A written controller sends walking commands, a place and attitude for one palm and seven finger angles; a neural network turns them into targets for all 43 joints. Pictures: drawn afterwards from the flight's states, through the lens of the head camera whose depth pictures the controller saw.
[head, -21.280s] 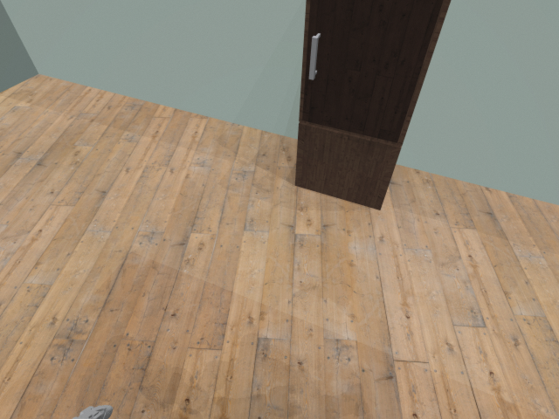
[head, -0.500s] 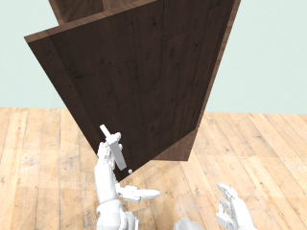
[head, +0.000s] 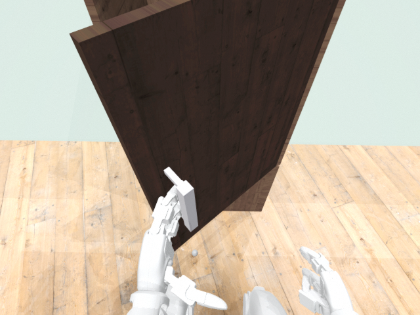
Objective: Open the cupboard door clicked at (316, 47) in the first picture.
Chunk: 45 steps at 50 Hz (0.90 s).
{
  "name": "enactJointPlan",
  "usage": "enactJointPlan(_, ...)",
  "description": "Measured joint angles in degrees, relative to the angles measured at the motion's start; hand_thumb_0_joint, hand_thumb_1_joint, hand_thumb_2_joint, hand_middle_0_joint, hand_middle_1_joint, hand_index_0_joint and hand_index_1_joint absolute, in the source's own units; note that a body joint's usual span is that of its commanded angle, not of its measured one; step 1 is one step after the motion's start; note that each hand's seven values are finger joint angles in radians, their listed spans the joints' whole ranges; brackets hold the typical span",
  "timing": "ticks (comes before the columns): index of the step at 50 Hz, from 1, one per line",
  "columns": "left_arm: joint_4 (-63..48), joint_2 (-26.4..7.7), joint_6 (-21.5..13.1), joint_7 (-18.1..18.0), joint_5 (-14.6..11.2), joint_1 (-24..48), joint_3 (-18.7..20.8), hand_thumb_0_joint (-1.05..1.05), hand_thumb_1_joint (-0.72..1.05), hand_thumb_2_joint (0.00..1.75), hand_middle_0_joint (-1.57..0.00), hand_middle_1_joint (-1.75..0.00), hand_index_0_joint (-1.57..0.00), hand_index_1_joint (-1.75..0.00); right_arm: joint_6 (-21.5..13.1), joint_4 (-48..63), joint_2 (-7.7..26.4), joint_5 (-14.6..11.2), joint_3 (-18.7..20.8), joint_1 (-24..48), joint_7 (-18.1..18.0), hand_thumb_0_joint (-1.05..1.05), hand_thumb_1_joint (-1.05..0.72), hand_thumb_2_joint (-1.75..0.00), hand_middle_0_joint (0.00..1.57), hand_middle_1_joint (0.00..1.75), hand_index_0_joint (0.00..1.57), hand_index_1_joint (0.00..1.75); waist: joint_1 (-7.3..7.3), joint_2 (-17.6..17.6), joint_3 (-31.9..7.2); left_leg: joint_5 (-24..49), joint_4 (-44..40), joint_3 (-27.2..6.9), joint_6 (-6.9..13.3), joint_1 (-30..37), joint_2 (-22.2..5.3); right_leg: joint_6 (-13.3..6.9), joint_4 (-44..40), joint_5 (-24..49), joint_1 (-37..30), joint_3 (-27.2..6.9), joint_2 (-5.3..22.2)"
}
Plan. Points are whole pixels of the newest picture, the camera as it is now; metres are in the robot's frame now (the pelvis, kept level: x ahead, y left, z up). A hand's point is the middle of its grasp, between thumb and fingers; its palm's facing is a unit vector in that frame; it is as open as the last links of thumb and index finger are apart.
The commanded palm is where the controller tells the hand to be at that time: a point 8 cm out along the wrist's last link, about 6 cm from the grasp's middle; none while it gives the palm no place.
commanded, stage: slide the hand sideways off the handle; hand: left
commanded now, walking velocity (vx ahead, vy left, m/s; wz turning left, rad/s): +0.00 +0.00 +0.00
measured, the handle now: (181, 201) +0.31 +0.07 +0.06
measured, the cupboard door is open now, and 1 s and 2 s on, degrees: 42 42 42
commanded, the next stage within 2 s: draw the hand back to the body in 0.78 s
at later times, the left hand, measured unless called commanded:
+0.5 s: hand (164, 273) +0.19 +0.08 +0.06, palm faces +0.01 -1.00 +0.01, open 16.1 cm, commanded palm +0.15 +0.14 +0.05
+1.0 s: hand (141, 279) +0.18 +0.11 +0.07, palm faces +0.00 -1.00 -0.03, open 16.3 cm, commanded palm +0.14 +0.18 +0.08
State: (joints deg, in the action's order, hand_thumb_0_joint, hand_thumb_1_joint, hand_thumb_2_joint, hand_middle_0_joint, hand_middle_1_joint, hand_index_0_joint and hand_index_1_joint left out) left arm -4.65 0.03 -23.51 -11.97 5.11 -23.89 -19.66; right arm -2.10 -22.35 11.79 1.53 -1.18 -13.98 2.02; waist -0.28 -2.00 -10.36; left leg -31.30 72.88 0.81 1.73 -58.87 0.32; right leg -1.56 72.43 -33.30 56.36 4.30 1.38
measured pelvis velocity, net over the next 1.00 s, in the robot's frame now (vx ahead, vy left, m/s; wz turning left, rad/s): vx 0.00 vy -0.02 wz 0.00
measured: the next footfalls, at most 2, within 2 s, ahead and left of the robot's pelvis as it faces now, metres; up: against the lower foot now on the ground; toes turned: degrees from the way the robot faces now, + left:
none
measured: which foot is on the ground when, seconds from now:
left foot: down 0.00-1.00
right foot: down 0.00-1.00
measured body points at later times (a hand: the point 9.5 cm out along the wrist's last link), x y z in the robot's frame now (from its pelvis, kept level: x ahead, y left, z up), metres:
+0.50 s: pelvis +0.01 -0.01 +0.00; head +0.08 -0.01 +0.44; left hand +0.18 +0.14 +0.06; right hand +0.21 -0.22 -0.07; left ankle +0.04 +0.10 -0.63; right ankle +0.02 -0.11 -0.63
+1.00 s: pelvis +0.00 -0.02 -0.01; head +0.07 -0.02 +0.44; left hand +0.17 +0.17 +0.07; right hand +0.21 -0.24 -0.08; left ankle +0.04 +0.10 -0.63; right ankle +0.02 -0.11 -0.63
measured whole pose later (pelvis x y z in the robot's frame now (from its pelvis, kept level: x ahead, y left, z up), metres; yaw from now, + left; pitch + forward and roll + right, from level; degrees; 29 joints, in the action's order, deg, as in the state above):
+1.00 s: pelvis +0.00 -0.02 -0.01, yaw +0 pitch +18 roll -2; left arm -17.8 -10.0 -24.4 5.7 -9.2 -38.3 -3.4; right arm -1.9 -22.9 11.3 -0.8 0.7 -12.5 -2.7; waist 1.6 -2.3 -11.0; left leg -33.3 76.5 -2.3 -0.4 -60.8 -1.2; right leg -3.6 74.7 -35.1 57.3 7.1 -0.4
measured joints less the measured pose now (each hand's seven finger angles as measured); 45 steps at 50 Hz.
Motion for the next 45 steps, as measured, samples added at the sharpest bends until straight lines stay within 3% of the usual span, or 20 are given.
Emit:
enactJointPlan(3, -1.0, -1.5, 0.4, -0.1, 0.4, -0.4, 0.3, -0.01, -0.50, 0.30, -0.15, -0.30, -0.16, -0.30, 0.6, 0.4, -0.6, -0.1, -0.4, 0.1, 0.1, 0.02, -0.90, -0.90, 0.20, 0.30, 0.20, 0.30, 0.13, 0.2, 0.0, -0.3, 0.7, -0.1, 0.1, -0.3, -0.1, 0.0, 0.5, -0.2, 0.2, 0.1, -0.1)
enactJointPlan(9, -4.1, -3.1, 1.1, 2.1, -2.5, -4.0, 1.1, -0.01, -0.50, 0.30, -0.16, -0.30, -0.18, -0.31, 1.0, 1.3, -0.8, -0.6, -1.3, 0.1, -0.2, 0.02, -0.90, -0.90, 0.20, 0.30, 0.20, 0.30, 0.32, -0.4, 0.1, -0.3, 0.0, -0.4, 0.1, 1.0, -0.2, 0.2, -0.7, 0.0, -1.4, 0.3, -0.3)
enactJointPlan(20, -7.0, -4.3, -1.3, 5.7, -3.9, -9.6, 4.0, -0.01, -0.50, 0.30, -0.16, -0.30, -0.20, -0.32, 0.6, 2.1, -0.3, -0.6, -0.5, 0.5, -0.6, 0.02, -0.90, -0.90, 0.21, 0.30, 0.20, 0.30, 0.75, 0.4, -0.4, -1.0, 0.7, -0.8, -0.3, 0.0, -0.4, -0.3, 0.0, -0.7, -0.5, 0.7, -0.5)
enactJointPlan(32, -10.0, -6.3, -3.4, 11.1, -9.1, -15.8, 10.5, -0.01, -0.49, 0.30, -0.15, -0.30, -0.18, -0.31, 0.5, 0.9, -0.4, -1.3, 1.1, 1.6, -2.1, 0.02, -0.90, -0.90, 0.20, 0.30, 0.20, 0.30, 1.60, 0.0, -0.6, -1.9, 2.1, -1.8, -1.3, -1.1, -0.9, -1.2, 1.4, -1.8, 0.4, 1.7, -1.0)
enactJointPlan(39, -10.4, -7.8, -4.0, 15.7, -11.3, -16.7, 13.3, -0.01, -0.49, 0.30, -0.15, -0.30, -0.16, -0.30, 0.4, -0.2, -0.6, -1.6, 1.7, 2.3, -3.2, 0.02, -0.90, -0.90, 0.20, 0.30, 0.20, 0.30, 1.90, 0.0, -0.7, -2.2, 3.4, -2.5, -1.8, -2.3, -1.2, -1.8, 2.5, -2.2, 1.5, 2.3, -1.4)
enactJointPlan(45, -10.2, -8.2, -3.4, 17.5, -13.7, -15.8, 15.2, -0.01, -0.49, 0.30, -0.15, -0.30, -0.16, -0.30, -0.1, -0.6, -0.5, -1.9, 1.8, 2.4, -4.0, 0.02, -0.90, -0.90, 0.20, 0.30, 0.20, 0.30, 1.75, -0.2, -0.7, -2.1, 4.2, -2.9, -2.1, -3.1, -1.4, -2.0, 3.1, -2.2, 2.2, 2.7, -1.5)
